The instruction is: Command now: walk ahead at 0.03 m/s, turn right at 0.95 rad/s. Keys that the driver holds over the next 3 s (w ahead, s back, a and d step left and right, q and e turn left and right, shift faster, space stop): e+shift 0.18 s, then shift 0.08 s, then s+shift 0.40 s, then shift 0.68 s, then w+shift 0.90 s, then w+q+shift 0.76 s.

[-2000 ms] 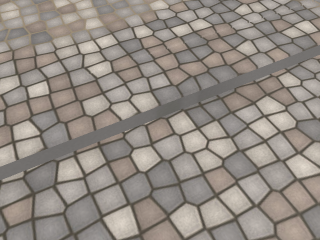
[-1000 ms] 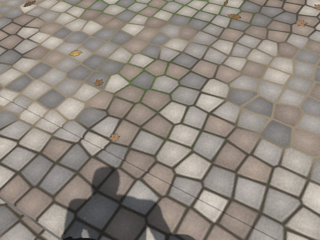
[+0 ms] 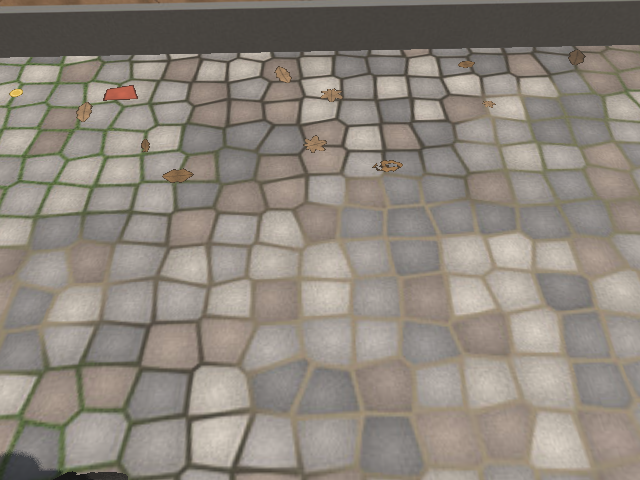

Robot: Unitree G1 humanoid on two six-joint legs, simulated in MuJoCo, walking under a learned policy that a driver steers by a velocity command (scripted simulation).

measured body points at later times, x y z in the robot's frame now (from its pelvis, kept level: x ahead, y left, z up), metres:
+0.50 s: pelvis +0.00 +0.01 -0.01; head +0.05 +0.02 +0.43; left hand +0.25 +0.20 -0.12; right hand +0.02 -0.28 -0.12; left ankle +0.04 +0.11 -0.74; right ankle +0.04 -0.11 -0.74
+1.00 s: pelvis -0.15 +0.07 +0.00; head -0.15 +0.05 +0.45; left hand -0.03 +0.33 -0.13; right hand -0.14 -0.22 -0.13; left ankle -0.01 +0.13 -0.70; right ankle -0.24 +0.01 -0.74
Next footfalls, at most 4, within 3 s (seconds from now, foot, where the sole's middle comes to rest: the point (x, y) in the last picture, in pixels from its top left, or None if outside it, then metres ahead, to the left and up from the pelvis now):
0.02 right None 0.08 -0.11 -0.78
0.50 left None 0.07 0.09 -0.78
0.92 right None -0.20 0.00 -0.78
1.20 left None -0.13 0.21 -0.78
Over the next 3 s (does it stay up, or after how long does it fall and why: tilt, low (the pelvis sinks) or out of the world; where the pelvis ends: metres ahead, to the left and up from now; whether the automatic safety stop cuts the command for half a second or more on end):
stays up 0.90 -0.31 -0.02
